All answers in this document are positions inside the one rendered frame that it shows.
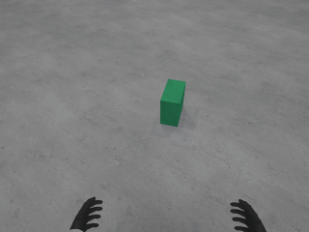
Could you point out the robot left hand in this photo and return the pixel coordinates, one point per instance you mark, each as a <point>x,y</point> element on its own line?
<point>82,218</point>

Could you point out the carton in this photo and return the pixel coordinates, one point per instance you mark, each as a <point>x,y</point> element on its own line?
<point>171,102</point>

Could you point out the robot right hand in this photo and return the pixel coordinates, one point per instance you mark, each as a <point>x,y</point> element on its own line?
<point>251,219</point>

